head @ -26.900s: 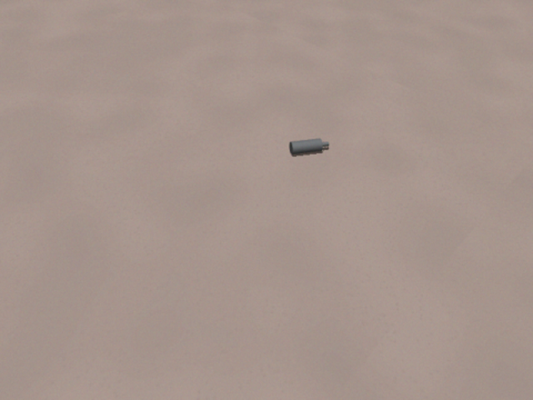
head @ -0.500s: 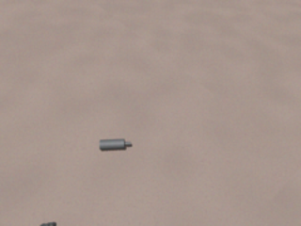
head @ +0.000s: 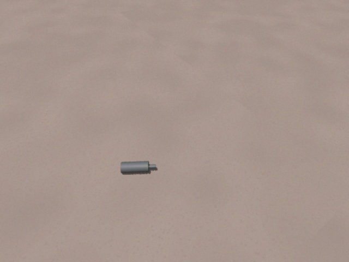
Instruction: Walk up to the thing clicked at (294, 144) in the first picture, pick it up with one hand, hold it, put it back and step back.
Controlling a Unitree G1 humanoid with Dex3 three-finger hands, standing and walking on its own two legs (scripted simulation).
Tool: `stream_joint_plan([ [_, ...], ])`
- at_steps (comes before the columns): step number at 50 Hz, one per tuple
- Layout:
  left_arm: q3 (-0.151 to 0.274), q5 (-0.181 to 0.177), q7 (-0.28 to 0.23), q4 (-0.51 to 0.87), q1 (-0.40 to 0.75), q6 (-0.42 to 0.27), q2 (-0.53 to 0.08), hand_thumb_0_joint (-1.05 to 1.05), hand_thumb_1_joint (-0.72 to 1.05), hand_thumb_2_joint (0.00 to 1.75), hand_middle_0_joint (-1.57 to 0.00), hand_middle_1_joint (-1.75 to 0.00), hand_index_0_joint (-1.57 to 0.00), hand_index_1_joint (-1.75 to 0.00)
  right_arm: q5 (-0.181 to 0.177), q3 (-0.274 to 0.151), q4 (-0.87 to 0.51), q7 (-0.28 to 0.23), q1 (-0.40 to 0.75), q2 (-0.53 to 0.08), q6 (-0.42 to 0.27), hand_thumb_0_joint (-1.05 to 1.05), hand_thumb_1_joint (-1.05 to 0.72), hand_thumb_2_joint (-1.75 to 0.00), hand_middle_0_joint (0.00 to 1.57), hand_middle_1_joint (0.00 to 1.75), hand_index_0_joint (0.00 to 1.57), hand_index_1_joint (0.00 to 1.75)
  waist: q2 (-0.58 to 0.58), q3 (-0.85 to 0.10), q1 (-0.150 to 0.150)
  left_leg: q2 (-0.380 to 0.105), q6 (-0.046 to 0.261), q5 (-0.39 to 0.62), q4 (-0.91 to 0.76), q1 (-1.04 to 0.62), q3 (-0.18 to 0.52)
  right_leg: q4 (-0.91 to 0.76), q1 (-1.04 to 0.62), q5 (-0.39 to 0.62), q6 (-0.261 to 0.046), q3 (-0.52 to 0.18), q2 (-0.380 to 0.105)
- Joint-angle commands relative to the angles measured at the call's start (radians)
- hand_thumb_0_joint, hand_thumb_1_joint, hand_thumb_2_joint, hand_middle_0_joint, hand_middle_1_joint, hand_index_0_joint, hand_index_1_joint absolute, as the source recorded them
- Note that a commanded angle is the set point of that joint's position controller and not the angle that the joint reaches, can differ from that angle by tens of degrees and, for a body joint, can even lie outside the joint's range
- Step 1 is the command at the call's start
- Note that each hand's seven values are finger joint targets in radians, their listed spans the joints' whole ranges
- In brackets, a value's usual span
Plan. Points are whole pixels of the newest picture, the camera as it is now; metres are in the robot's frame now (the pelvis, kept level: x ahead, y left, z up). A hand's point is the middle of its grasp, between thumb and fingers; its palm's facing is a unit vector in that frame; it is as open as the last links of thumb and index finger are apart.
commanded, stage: stand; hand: left
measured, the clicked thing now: (138, 166) +0.83 +0.21 -0.75
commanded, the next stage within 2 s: walk up in 0.42 s
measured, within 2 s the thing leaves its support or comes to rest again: neither
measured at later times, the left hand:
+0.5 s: hand out of the picture +0.07 +0.25 -0.16, palm faces -0.04 -0.94 -0.32, open 7.4 cm
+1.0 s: hand out of the picture +0.17 +0.26 -0.16, palm faces +0.01 -0.93 -0.36, open 7.4 cm
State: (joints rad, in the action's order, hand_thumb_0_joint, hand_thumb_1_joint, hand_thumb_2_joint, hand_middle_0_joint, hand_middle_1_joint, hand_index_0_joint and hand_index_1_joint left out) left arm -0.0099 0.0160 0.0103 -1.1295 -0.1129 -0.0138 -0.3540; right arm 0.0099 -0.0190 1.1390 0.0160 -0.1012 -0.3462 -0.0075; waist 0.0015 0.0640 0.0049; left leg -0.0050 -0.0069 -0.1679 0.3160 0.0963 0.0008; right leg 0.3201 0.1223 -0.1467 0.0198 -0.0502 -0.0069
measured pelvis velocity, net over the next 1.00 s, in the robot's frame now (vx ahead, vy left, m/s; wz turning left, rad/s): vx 0.16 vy -0.01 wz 0.02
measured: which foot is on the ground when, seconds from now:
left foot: down 0.00-0.66, up 0.68-1.00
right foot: down 0.00-1.00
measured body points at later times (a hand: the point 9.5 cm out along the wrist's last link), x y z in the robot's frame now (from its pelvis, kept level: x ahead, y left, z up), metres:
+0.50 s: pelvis +0.01 +0.00 +0.00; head +0.01 +0.00 +0.45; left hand +0.07 +0.30 -0.13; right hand +0.07 -0.31 -0.13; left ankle +0.00 +0.12 -0.74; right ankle +0.02 -0.13 -0.74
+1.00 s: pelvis +0.16 -0.01 -0.02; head +0.19 -0.01 +0.43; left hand +0.17 +0.31 -0.14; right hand +0.25 -0.33 -0.13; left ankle +0.29 +0.11 -0.73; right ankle +0.06 -0.14 -0.75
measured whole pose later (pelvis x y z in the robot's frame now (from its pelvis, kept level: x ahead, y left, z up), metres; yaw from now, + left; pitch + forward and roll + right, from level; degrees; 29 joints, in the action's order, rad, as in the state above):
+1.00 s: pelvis +0.16 -0.01 -0.02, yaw +1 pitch -4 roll -2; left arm 0.05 0.02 0.04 -0.90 -0.33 -0.06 -0.39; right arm 0.02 -0.07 0.91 0.07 -0.22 -0.40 -0.02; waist -0.04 0.13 -0.03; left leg -0.05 0.02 -0.19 0.63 0.45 0.01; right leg 0.41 -0.04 -0.39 0.00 0.06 0.01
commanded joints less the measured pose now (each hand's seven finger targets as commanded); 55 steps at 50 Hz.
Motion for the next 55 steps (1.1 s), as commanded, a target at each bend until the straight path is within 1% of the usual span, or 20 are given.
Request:
stream_joint_plan([
  [1, 0.045, -0.006, -0.016, 0.062, 0.051, -0.024, -0.219, 0.00, 0.90, 0.90, -0.20, -0.30, -0.20, -0.30, 0.001, -0.040, -0.054, -0.009, 0.043, -0.203, -0.020, 0.00, -0.90, -0.90, 0.20, 0.30, 0.20, 0.30, 0.012, -0.050, 0.001, -0.110, 0.025, -0.051, -0.074, 0.004, 0.092, -0.071, 0.050, -0.071, -0.037, -0.088, -0.100],
  [20, 0.039, -0.006, -0.015, 0.065, 0.017, -0.021, -0.219, 0.00, 0.90, 0.90, -0.20, -0.30, -0.20, -0.30, -0.001, -0.035, -0.055, -0.013, 0.013, -0.218, -0.018, 0.00, -0.90, -0.90, 0.20, 0.30, 0.20, 0.30, 0.001, -0.054, -0.001, -0.113, 0.031, -0.030, -0.056, 0.032, 0.103, -0.043, 0.037, -0.039, -0.041, -0.085, -0.101],
  [21, 0.092, 0.007, 0.007, 0.110, -0.043, -0.029, -0.277, 0.00, 0.90, 0.90, -0.20, -0.30, -0.20, -0.30, 0.017, -0.079, -0.105, 0.006, -0.070, -0.286, -0.034, 0.00, -0.90, -0.90, 0.20, 0.30, 0.20, 0.30, -0.011, -0.172, 0.003, -0.078, 0.091, -0.427, 0.007, -0.015, 0.116, 0.037, 0.010, -0.412, -0.082, -0.073, -0.041],
  [22, 0.099, 0.015, 0.015, 0.105, -0.050, -0.028, -0.275, 0.00, 0.90, 0.90, -0.20, -0.30, -0.20, -0.30, 0.027, -0.092, -0.097, 0.011, -0.086, -0.302, -0.036, 0.00, -0.90, -0.90, 0.20, 0.30, 0.20, 0.30, -0.048, -0.108, 0.003, -0.102, 0.110, -0.576, -0.013, 0.019, 0.162, 0.089, 0.113, -0.519, -0.090, -0.079, -0.042],
  [24, 0.102, 0.017, 0.025, 0.138, 0.010, -0.025, -0.238, 0.00, 0.90, 0.90, -0.20, -0.30, -0.20, -0.30, 0.028, -0.102, -0.107, 0.013, -0.108, -0.305, -0.034, 0.00, -0.90, -0.90, 0.20, 0.30, 0.20, 0.30, -0.111, 0.001, 0.028, -0.185, 0.155, -0.637, -0.114, 0.013, 0.265, 0.233, 0.281, -0.437, -0.065, -0.005, 0.003],
  [26, 0.109, 0.018, 0.026, 0.176, 0.042, -0.028, -0.233, 0.00, 0.90, 0.90, -0.20, -0.30, -0.20, -0.30, 0.031, -0.126, -0.138, 0.010, -0.098, -0.335, -0.045, 0.00, -0.90, -0.90, 0.20, 0.30, 0.20, 0.30, -0.135, 0.098, 0.042, -0.326, 0.237, -0.428, -0.173, -0.020, 0.385, 0.391, 0.402, -0.291, -0.042, 0.023, -0.030],
  [30, 0.117, 0.012, 0.040, 0.177, -0.064, -0.046, -0.218, 0.00, 0.90, 0.90, -0.20, -0.30, -0.20, -0.30, 0.035, -0.122, -0.207, 0.021, -0.048, -0.302, -0.043, 0.00, -0.90, -0.90, 0.20, 0.30, 0.20, 0.30, -0.130, 0.007, -0.008, -0.223, 0.195, -0.333, -0.056, 0.033, 0.210, 0.179, 0.176, -0.236, -0.052, 0.046, -0.032],
  [32, 0.142, 0.018, 0.025, 0.111, -0.279, -0.053, -0.241, 0.00, 0.90, 0.90, -0.20, -0.30, -0.20, -0.30, 0.024, -0.102, -0.248, 0.027, 0.042, -0.242, -0.028, 0.00, -0.90, -0.90, 0.20, 0.30, 0.20, 0.30, -0.048, -0.038, -0.125, -0.116, 0.121, -0.256, 0.216, 0.278, 0.065, 0.058, -0.208, -0.128, -0.062, 0.061, 0.011],
  [33, 0.165, 0.031, 0.012, 0.095, -0.359, -0.060, -0.305, 0.00, 0.90, 0.90, -0.20, -0.30, -0.20, -0.30, 0.013, -0.075, -0.271, 0.028, 0.014, -0.152, -0.026, 0.00, -0.90, -0.90, 0.20, 0.30, 0.20, 0.30, 0.210, -0.048, -0.147, 0.005, 0.064, -0.333, 0.528, 0.472, -0.038, -0.054, -0.319, -0.295, -0.090, -0.227, -0.146],
  [34, 0.174, 0.032, 0.006, 0.142, -0.308, -0.070, -0.381, 0.00, 0.90, 0.90, -0.20, -0.30, -0.20, -0.30, 0.013, -0.076, -0.289, 0.022, -0.002, -0.173, -0.023, 0.00, -0.90, -0.90, 0.20, 0.30, 0.20, 0.30, 0.192, -0.010, -0.119, 0.082, 0.042, -0.389, 0.673, 0.595, 0.044, -0.187, -0.240, -0.466, -0.174, -0.560, -0.342],
  [35, 0.177, 0.023, 0.008, 0.186, -0.205, -0.067, -0.399, 0.00, 0.90, 0.90, -0.20, -0.30, -0.20, -0.30, 0.016, -0.095, -0.275, 0.015, -0.040, -0.246, -0.023, 0.00, -0.90, -0.90, 0.20, 0.30, 0.20, 0.30, 0.092, 0.061, -0.085, 0.005, 0.043, -0.345, 0.702, 0.554, 0.136, -0.203, -0.116, -0.581, -0.240, -0.588, -0.396],
  [36, 0.168, 0.018, 0.010, 0.215, -0.167, -0.069, -0.376, 0.00, 0.90, 0.90, -0.20, -0.30, -0.20, -0.30, 0.014, -0.100, -0.261, 0.017, -0.062, -0.271, -0.033, 0.00, -0.90, -0.90, 0.20, 0.30, 0.20, 0.30, 0.083, 0.109, -0.059, -0.028, 0.045, -0.305, 0.716, 0.563, 0.127, -0.185, -0.089, -0.451, -0.274, -0.541, -0.385],
  [39, 0.140, -0.012, 0.003, 0.236, -0.151, -0.085, -0.283, 0.00, 0.90, 0.90, -0.20, -0.30, -0.20, -0.30, -0.001, -0.092, -0.233, 0.026, -0.140, -0.240, -0.041, 0.00, -0.90, -0.90, 0.20, 0.30, 0.20, 0.30, 0.090, 0.069, -0.010, -0.031, 0.040, -0.189, 0.674, 0.504, 0.151, -0.095, -0.146, 0.111, -0.185, -0.196, -0.238],
  [41, 0.136, -0.013, 0.002, 0.247, -0.171, -0.085, -0.277, 0.00, 0.90, 0.90, -0.20, -0.30, -0.20, -0.30, 0.000, -0.087, -0.250, 0.034, -0.143, -0.225, -0.036, 0.00, -0.90, -0.90, 0.20, 0.30, 0.20, 0.30, 0.110, 0.050, -0.013, -0.024, 0.020, -0.157, 0.608, 0.459, 0.109, -0.057, -0.134, 0.319, -0.199, -0.095, -0.215],
  [47, 0.138, -0.004, 0.003, 0.309, -0.196, -0.072, -0.295, 0.00, 0.90, 0.90, -0.20, -0.30, -0.20, -0.30, 0.008, -0.096, -0.337, 0.054, -0.036, -0.211, -0.039, 0.00, -0.90, -0.90, 0.20, 0.30, 0.20, 0.30, 0.140, 0.033, -0.056, -0.044, 0.024, -0.001, 0.301, 0.330, -0.014, 0.011, -0.088, 0.374, -0.186, 0.019, -0.199],
  [51, 0.128, -0.011, 0.005, 0.335, -0.205, -0.066, -0.302, 0.00, 0.90, 0.90, -0.20, -0.30, -0.20, -0.30, 0.016, -0.124, -0.312, 0.046, -0.184, -0.231, -0.047, 0.00, -0.90, -0.90, 0.20, 0.30, 0.20, 0.30, 0.046, -0.038, 0.032, -0.002, 0.064, 0.088, 0.214, -0.003, -0.077, 0.229, 0.077, 0.302, -0.158, 0.045, -0.179],
  [52, 0.116, -0.011, 0.002, 0.344, -0.223, -0.064, -0.265, 0.00, 0.90, 0.90, -0.20, -0.30, -0.20, -0.30, 0.026, -0.143, -0.284, 0.037, -0.314, -0.274, -0.055, 0.00, -0.90, -0.90, 0.20, 0.30, 0.20, 0.30, -0.054, -0.113, 0.091, -0.006, 0.101, 0.017, 0.201, -0.160, -0.044, 0.458, 0.145, 0.269, -0.134, 0.074, -0.119],
  [53, 0.097, -0.023, 0.000, 0.344, -0.289, -0.062, -0.195, 0.00, 0.90, 0.90, -0.20, -0.30, -0.20, -0.30, 0.042, -0.168, -0.277, 0.027, -0.411, -0.337, -0.061, 0.00, -0.90, -0.90, 0.20, 0.30, 0.20, 0.30, -0.253, -0.170, 0.124, -0.152, 0.158, -0.133, 0.131, -0.275, 0.182, 0.731, 0.310, 0.013, -0.091, 0.096, -0.009],
  [54, 0.098, -0.025, -0.001, 0.344, -0.349, -0.056, -0.181, 0.00, 0.90, 0.90, -0.20, -0.30, -0.20, -0.30, 0.030, -0.169, -0.310, 0.019, -0.384, -0.383, -0.066, 0.00, -0.90, -0.90, 0.20, 0.30, 0.20, 0.30, -0.286, -0.191, 0.088, -0.371, 0.234, -0.347, -0.021, -0.290, 0.655, 0.855, 0.458, -0.423, -0.078, 0.001, 0.115],
  [55, 0.115, -0.019, -0.015, 0.326, -0.332, -0.045, -0.288, 0.00, 0.90, 0.90, -0.20, -0.30, -0.20, -0.30, -0.007, -0.176, -0.333, 0.020, -0.310, -0.394, -0.066, 0.00, -0.90, -0.90, 0.20, 0.30, 0.20, 0.30, -0.192, -0.180, 0.078, -0.419, 0.294, -0.446, -0.080, -0.204, 0.716, 0.944, 0.431, -0.424, -0.100, -0.081, 0.041],
])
